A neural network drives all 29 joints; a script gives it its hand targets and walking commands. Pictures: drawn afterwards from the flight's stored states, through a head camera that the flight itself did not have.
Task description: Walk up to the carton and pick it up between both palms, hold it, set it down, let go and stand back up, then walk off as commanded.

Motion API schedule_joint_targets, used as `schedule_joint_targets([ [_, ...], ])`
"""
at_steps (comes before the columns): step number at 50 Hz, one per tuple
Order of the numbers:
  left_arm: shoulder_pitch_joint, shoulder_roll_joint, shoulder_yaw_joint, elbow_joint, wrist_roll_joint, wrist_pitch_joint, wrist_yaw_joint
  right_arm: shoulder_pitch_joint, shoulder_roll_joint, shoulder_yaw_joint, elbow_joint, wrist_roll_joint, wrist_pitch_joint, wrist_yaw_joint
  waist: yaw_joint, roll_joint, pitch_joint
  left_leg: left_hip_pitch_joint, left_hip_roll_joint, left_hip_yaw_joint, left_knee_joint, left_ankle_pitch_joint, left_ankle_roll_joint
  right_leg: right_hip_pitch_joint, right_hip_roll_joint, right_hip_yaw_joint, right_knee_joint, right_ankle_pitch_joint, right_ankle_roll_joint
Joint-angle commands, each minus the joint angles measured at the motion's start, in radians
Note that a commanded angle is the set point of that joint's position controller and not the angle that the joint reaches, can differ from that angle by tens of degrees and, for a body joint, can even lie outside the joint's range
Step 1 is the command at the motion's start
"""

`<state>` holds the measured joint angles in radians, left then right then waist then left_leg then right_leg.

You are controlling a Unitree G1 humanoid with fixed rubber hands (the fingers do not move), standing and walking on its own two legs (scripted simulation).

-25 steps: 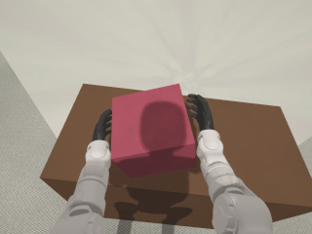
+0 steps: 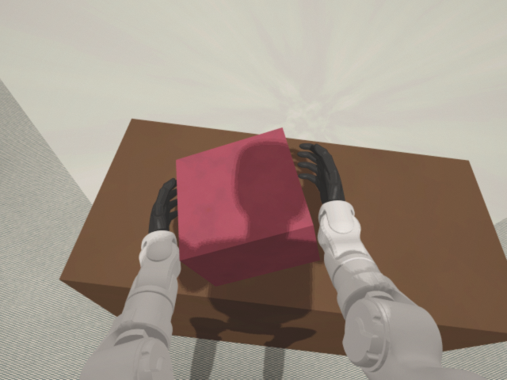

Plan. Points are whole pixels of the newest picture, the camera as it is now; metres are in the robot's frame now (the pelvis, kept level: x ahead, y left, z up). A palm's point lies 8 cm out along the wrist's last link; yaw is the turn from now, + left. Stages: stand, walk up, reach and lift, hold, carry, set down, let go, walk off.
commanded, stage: set down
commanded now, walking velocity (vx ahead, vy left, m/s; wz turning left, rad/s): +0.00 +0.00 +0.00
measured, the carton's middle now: (247, 209) +0.38 +0.02 -0.01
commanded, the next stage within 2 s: none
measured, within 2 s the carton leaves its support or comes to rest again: rests again in 1.74 s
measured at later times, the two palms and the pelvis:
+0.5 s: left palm (164, 229) +0.34 +0.17 -0.04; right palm (325, 194) +0.41 -0.11 +0.02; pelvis +0.00 +0.00 +0.00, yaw +0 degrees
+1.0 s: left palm (166, 229) +0.35 +0.16 -0.04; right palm (326, 199) +0.40 -0.11 +0.01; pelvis +0.00 +0.00 -0.01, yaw +0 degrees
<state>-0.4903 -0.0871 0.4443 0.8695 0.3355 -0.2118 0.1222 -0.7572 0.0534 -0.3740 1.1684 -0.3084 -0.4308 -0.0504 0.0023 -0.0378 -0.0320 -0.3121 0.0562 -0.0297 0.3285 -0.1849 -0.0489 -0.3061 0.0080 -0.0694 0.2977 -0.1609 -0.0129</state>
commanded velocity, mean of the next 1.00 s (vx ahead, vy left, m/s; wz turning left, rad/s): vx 0.00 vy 0.00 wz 0.00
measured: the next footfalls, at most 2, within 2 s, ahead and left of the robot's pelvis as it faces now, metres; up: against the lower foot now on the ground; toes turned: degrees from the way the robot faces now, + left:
none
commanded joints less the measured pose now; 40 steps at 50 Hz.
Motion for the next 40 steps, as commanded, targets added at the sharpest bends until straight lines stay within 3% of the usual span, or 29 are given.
schedule_joint_targets([
  [1, -0.817, -0.54, -0.27, -0.198, 0.037, -0.179, -0.082, -0.396, 0.609, 0.148, 0.11, -0.111, -0.005, 0.113, 0.115, 0.132, -0.617, 0.052, -0.03, 0.178, 0.052, 0.514, -0.035, 0.239, 0.029, -0.022, 0.066, 0.35, -0.006],
  [2, -0.807, -0.537, -0.265, -0.149, 0.046, -0.177, -0.076, -0.448, 0.585, 0.143, 0.045, -0.122, -0.018, 0.119, 0.133, 0.123, -0.643, 0.035, -0.019, 0.169, 0.051, 0.533, -0.038, 0.22, 0.031, -0.033, 0.064, 0.36, -0.008],
  [3, -0.824, -0.547, -0.275, -0.171, 0.042, -0.189, -0.073, -0.429, 0.583, 0.124, 0.086, -0.112, -0.023, 0.118, 0.11, 0.154, -0.641, 0.074, -0.027, 0.17, 0.072, 0.563, -0.043, 0.201, 0.029, -0.027, 0.064, 0.361, -0.011],
  [4, -0.815, -0.553, -0.293, -0.16, 0.026, -0.197, -0.074, -0.441, 0.584, 0.143, 0.097, -0.119, -0.026, 0.113, 0.1, 0.132, -0.644, 0.054, -0.027, 0.167, 0.083, 0.563, -0.038, 0.205, 0.029, -0.027, 0.073, 0.377, -0.004],
  [5, -0.786, -0.53, -0.264, -0.134, 0.048, -0.196, -0.073, -0.414, 0.579, 0.127, 0.109, -0.13, -0.022, 0.114, 0.105, 0.111, -0.594, 0.04, -0.018, 0.169, 0.063, 0.529, -0.031, 0.209, 0.026, -0.031, 0.069, 0.374, -0.007],
  [7, -0.767, -0.548, -0.282, -0.149, 0.04, -0.208, -0.072, -0.409, 0.57, 0.129, 0.105, -0.124, -0.038, 0.112, 0.108, 0.156, -0.665, 0.064, -0.022, 0.169, 0.081, 0.601, -0.046, 0.2, 0.029, -0.033, 0.069, 0.404, -0.009],
  [9, -0.753, -0.544, -0.282, -0.12, 0.045, -0.2, -0.073, -0.393, 0.557, 0.104, 0.107, -0.149, -0.04, 0.11, 0.089, 0.145, -0.646, 0.091, -0.009, 0.161, 0.097, 0.615, -0.047, 0.153, 0.038, -0.04, 0.061, 0.37, -0.016],
  [10, -0.73, -0.546, -0.264, -0.074, 0.047, -0.205, -0.077, -0.388, 0.57, 0.134, 0.103, -0.14, -0.042, 0.108, 0.107, 0.137, -0.607, 0.057, -0.02, 0.17, 0.099, 0.615, -0.045, 0.174, 0.033, -0.025, 0.063, 0.411, -0.013],
  [13, -0.782, -0.51, -0.25, -0.117, 0.046, -0.232, -0.076, -0.404, 0.583, 0.12, 0.132, -0.151, -0.042, 0.109, 0.106, 0.125, -0.661, 0.015, -0.017, 0.174, 0.084, 0.56, -0.038, 0.194, 0.03, -0.026, 0.084, 0.409, -0.009],
  [14, -0.758, -0.507, -0.233, -0.052, 0.06, -0.216, -0.082, -0.407, 0.549, 0.1, 0.122, -0.163, -0.041, 0.11, 0.1, 0.133, -0.622, -0.018, -0.023, 0.181, 0.074, 0.513, -0.031, 0.206, 0.026, -0.018, 0.086, 0.392, -0.009],
  [15, -0.729, -0.5, -0.2, -0.045, 0.073, -0.221, -0.083, -0.404, 0.552, 0.109, 0.129, -0.15, -0.04, 0.117, 0.122, 0.122, -0.618, -0.043, -0.023, 0.175, 0.068, 0.53, -0.028, 0.219, 0.023, -0.012, 0.091, 0.392, -0.009],
  [16, -0.737, -0.514, -0.227, -0.073, 0.06, -0.234, -0.077, -0.384, 0.572, 0.114, 0.153, -0.145, -0.044, 0.123, 0.123, 0.144, -0.626, -0.011, -0.014, 0.17, 0.086, 0.562, -0.035, 0.181, 0.029, -0.018, 0.096, 0.389, -0.014],
  [19, -0.757, -0.507, -0.227, -0.064, 0.066, -0.23, -0.078, -0.384, 0.533, 0.071, 0.167, -0.184, -0.036, 0.119, 0.091, 0.148, -0.627, -0.002, -0.012, 0.157, 0.079, 0.548, -0.041, 0.143, 0.03, -0.025, 0.083, 0.339, -0.018],
  [20, -0.73, -0.512, -0.216, -0.053, 0.074, -0.23, -0.082, -0.371, 0.536, 0.078, 0.158, -0.172, -0.033, 0.117, 0.102, 0.129, -0.602, -0.001, -0.017, 0.162, 0.076, 0.544, -0.036, 0.158, 0.031, -0.024, 0.074, 0.339, -0.019],
  [21, -0.732, -0.478, -0.199, -0.034, 0.064, -0.231, -0.087, -0.377, 0.566, 0.073, 0.149, -0.182, -0.03, 0.117, 0.104, 0.094, -0.604, -0.054, -0.018, 0.173, 0.063, 0.461, -0.019, 0.187, 0.021, -0.012, 0.085, 0.359, -0.011],
  [23, -0.73, -0.482, -0.188, -0.04, 0.062, -0.243, -0.093, -0.391, 0.554, 0.078, 0.13, -0.183, -0.041, 0.117, 0.098, 0.109, -0.626, -0.096, -0.028, 0.17, 0.058, 0.454, -0.02, 0.227, 0.018, -0.012, 0.101, 0.367, -0.01],
  [24, -0.721, -0.464, -0.166, -0.025, 0.072, -0.245, -0.093, -0.388, 0.57, 0.082, 0.131, -0.18, -0.039, 0.115, 0.13, 0.096, -0.587, -0.122, -0.032, 0.185, 0.062, 0.435, -0.012, 0.238, 0.011, -0.002, 0.111, 0.371, 0.003],
  [25, -0.708, -0.481, -0.184, -0.005, 0.072, -0.246, -0.097, -0.396, 0.584, 0.094, 0.104, -0.181, -0.05, 0.113, 0.11, 0.099, -0.618, -0.143, -0.033, 0.175, 0.07, 0.467, -0.014, 0.261, 0.012, 0.003, 0.121, 0.436, 0.001],
  [28, -0.717, -0.45, -0.133, -0.008, 0.106, -0.241, -0.099, -0.36, 0.57, 0.07, 0.15, -0.19, -0.031, 0.124, 0.118, 0.094, -0.563, -0.154, -0.032, 0.185, 0.041, 0.359, 0.001, 0.261, 0.01, -0.004, 0.125, 0.33, 0.01],
  [29, -0.688, -0.475, -0.143, -0.006, 0.099, -0.242, -0.101, -0.348, 0.578, 0.082, 0.161, -0.179, -0.033, 0.125, 0.132, 0.093, -0.55, -0.149, -0.03, 0.187, 0.049, 0.393, -0.001, 0.26, 0.011, -0.002, 0.119, 0.351, 0.005],
  [30, -0.724, -0.477, -0.171, -0.023, 0.079, -0.25, -0.098, -0.376, 0.567, 0.072, 0.121, -0.193, -0.037, 0.124, 0.107, 0.092, -0.612, -0.125, -0.021, 0.173, 0.048, 0.405, -0.007, 0.236, 0.018, -0.01, 0.12, 0.359, 0.005],
  [32, -0.717, -0.474, -0.171, 0.006, 0.08, -0.249, -0.097, -0.372, 0.548, 0.042, 0.149, -0.203, -0.036, 0.127, 0.083, 0.102, -0.577, -0.104, -0.02, 0.169, 0.057, 0.388, -0.011, 0.171, 0.02, -0.015, 0.109, 0.312, 0.0],
  [33, -0.712, -0.482, -0.153, 0.009, 0.095, -0.243, -0.097, -0.373, 0.556, 0.03, 0.136, -0.212, -0.036, 0.122, 0.092, 0.073, -0.587, -0.098, -0.029, 0.171, 0.053, 0.365, -0.001, 0.191, 0.021, -0.017, 0.1, 0.29, 0.004],
  [34, -0.708, -0.476, -0.161, 0.005, 0.095, -0.242, -0.099, -0.369, 0.553, 0.044, 0.124, -0.206, -0.036, 0.119, 0.1, 0.103, -0.559, -0.123, -0.035, 0.174, 0.053, 0.353, -0.005, 0.202, 0.01, -0.011, 0.097, 0.284, -0.003],
  [36, -0.702, -0.437, -0.117, 0.028, 0.096, -0.25, -0.11, -0.339, 0.569, 0.042, 0.143, -0.218, -0.023, 0.123, 0.095, 0.067, -0.535, -0.172, -0.039, 0.185, 0.036, 0.309, 0.011, 0.253, 0.002, 0.001, 0.109, 0.301, 0.011],
  [37, -0.697, -0.435, -0.118, 0.005, 0.099, -0.253, -0.107, -0.345, 0.573, 0.04, 0.156, -0.215, -0.028, 0.124, 0.104, 0.087, -0.55, -0.149, -0.034, 0.18, 0.04, 0.327, 0.008, 0.23, 0.007, -0.007, 0.109, 0.281, 0.006],
  [38, -0.706, -0.429, -0.122, 0.014, 0.09, -0.259, -0.102, -0.351, 0.571, 0.04, 0.136, -0.212, -0.028, 0.124, 0.11, 0.062, -0.563, -0.139, -0.026, 0.175, 0.038, 0.316, 0.009, 0.204, 0.005, -0.007, 0.108, 0.281, 0.009],
  [39, -0.672, -0.438, -0.103, 0.034, 0.116, -0.249, -0.104, -0.361, 0.588, 0.046, 0.12, -0.21, -0.031, 0.129, 0.135, 0.078, -0.535, -0.16, -0.036, 0.188, 0.035, 0.326, 0.013, 0.232, 0.002, 0.005, 0.104, 0.29, 0.006],
  [40, -0.634, -0.442, -0.116, 0.049, 0.104, -0.25, -0.113, -0.349, 0.573, 0.065, 0.104, -0.197, -0.036, 0.126, 0.122, 0.069, -0.508, -0.17, -0.041, 0.184, 0.048, 0.353, 0.015, 0.245, 0.006, -0.002, 0.115, 0.316, 0.013],
])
